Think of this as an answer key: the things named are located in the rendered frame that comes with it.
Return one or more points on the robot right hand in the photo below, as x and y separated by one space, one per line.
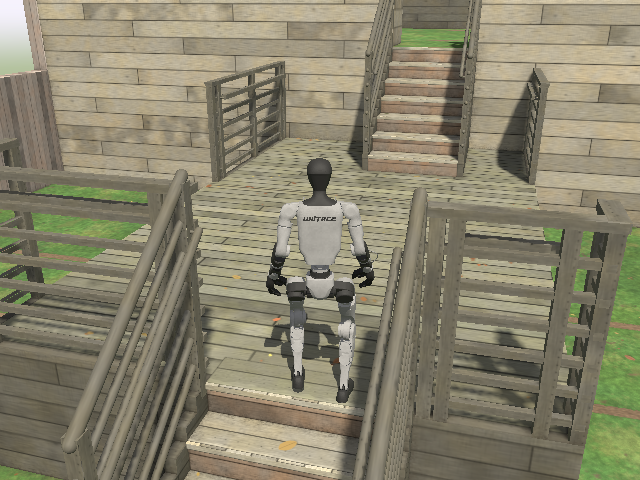
359 273

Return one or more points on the right robot upper arm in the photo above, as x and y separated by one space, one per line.
351 212

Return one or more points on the right robot foot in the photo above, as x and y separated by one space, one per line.
343 395

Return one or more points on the robot right forearm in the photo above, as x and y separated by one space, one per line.
365 260

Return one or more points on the robot left hand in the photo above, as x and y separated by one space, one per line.
270 284

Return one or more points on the humanoid robot head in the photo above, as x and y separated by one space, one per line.
319 172

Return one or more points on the left robot upper arm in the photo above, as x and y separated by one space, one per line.
287 212

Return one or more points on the robot left forearm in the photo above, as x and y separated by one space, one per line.
276 265

